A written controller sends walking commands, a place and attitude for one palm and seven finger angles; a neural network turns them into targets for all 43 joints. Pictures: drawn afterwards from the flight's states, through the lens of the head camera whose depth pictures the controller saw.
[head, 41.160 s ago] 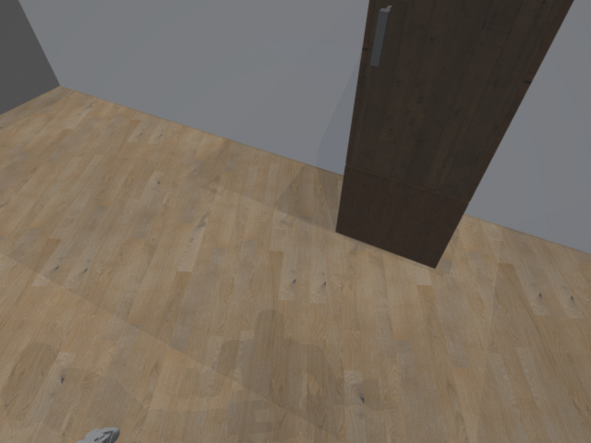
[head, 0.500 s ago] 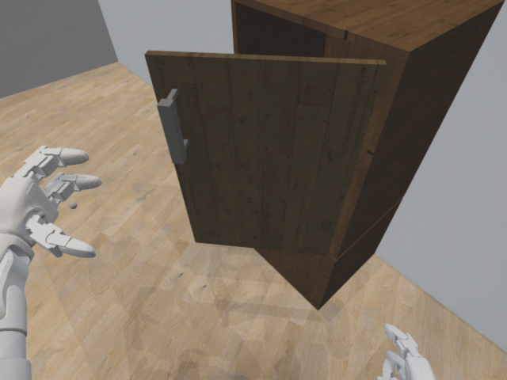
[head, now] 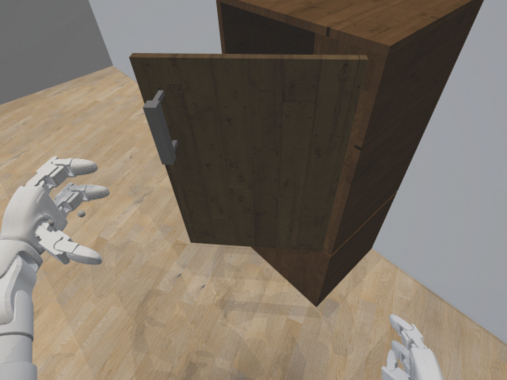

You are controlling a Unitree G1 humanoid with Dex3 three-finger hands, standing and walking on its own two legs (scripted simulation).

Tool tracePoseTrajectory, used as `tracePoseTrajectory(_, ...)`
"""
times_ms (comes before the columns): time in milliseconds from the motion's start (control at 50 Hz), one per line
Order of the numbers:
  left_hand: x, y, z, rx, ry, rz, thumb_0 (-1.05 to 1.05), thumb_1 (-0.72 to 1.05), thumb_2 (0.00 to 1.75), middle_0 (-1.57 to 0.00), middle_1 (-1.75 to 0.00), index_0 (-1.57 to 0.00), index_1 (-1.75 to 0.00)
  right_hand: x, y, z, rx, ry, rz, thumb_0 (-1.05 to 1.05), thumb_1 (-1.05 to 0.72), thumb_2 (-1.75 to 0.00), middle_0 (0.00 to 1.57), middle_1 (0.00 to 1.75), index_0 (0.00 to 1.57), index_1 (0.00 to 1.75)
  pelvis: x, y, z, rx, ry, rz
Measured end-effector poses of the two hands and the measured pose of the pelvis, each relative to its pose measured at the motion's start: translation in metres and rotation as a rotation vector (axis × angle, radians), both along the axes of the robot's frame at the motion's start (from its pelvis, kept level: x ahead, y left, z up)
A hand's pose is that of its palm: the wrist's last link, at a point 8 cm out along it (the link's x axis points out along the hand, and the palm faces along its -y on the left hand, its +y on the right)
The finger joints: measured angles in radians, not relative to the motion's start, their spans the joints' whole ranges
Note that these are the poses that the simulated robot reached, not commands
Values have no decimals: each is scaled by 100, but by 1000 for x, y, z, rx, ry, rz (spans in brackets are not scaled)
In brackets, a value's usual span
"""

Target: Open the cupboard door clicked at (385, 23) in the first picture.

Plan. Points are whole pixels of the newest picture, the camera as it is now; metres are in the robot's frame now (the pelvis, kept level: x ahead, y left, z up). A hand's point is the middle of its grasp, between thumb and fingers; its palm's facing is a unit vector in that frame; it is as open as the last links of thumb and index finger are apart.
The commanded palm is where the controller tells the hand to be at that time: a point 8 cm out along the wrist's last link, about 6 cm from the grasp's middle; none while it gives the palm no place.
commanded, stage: move the hooked fingers beside the handle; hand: left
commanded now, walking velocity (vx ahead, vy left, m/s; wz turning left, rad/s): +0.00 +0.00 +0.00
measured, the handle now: (164, 128) +0.53 +0.23 +0.12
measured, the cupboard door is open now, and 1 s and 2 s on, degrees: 42 42 42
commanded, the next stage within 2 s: none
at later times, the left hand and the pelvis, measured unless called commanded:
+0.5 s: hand (95, 186) +0.35 +0.28 +0.14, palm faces +0.04 -1.00 -0.03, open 14.0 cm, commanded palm +0.32 +0.33 +0.14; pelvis +0.00 +0.01 +0.00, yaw -1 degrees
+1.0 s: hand (109, 166) +0.40 +0.28 +0.14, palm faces +0.04 -1.00 -0.02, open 14.0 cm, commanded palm +0.38 +0.33 +0.13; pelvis +0.01 +0.02 +0.00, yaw -1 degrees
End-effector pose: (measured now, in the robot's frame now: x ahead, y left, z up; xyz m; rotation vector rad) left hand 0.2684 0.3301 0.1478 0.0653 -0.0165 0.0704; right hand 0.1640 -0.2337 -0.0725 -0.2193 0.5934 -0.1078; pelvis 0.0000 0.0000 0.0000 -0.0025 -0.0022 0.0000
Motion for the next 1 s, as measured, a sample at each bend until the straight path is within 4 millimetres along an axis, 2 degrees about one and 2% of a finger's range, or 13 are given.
tracePoseTrajectory(200, 1, 8, -7, -20, 10, 28, -1, -50, 30, -30, -120, -30, -120, -5, 3, -1, -7, 12, 6, 1, -90, -89, 20, 30, 21, 30, -4, 1, -1, -1, -1, 6)
tracePoseTrajectory(460, 53, 5, -2, -33, 0, -25, -1, -50, 30, -30, -120, -30, -120, -33, -5, -9, -37, 90, -53, 1, -90, -89, 20, 30, 21, 30, -2, 8, -2, -2, 35, -4)
tracePoseTrajectory(640, 62, 17, -13, -38, 24, 1, -1, -50, 30, -30, -120, -30, -120, -52, -9, -15, -50, 167, -81, 1, -90, -89, 20, 30, 20, 30, 2, 14, -2, -3, 61, -15)
tracePoseTrajectory(740, 70, 14, -7, -29, -9, -21, -1, -50, 30, -30, -120, -30, -120, -54, -6, -17, -61, 199, -74, 1, -90, -89, 20, 30, 20, 30, 3, 18, -2, -8, 64, -4)
tracePoseTrajectory(840, 90, 7, -10, -50, 26, -47, -1, -50, 30, -30, -120, -30, -120, -53, -1, -19, -56, 210, -74, 1, -90, -89, 20, 30, 21, 30, 3, 20, -2, -7, 78, -1)
tracePoseTrajectory(920, 103, 7, -13, -50, 46, -36, -1, -50, 30, -30, -120, -30, -120, -54, 0, -19, -48, 213, -87, 1, -90, -89, 20, 30, 21, 30, 5, 21, -2, -6, 94, -10)
tracePoseTrajectory(1000, 109, 8, -8, -42, 11, -30, -1, -50, 30, -30, -120, -30, -120, -59, -1, -20, -46, 236, -96, 1, -90, -89, 20, 30, 21, 30, 8, 21, -2, -7, 102, -16)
